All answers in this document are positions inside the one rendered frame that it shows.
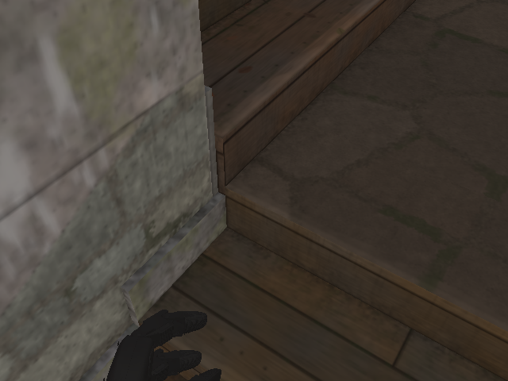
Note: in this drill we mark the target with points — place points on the robot left hand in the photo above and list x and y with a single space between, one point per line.
136 360

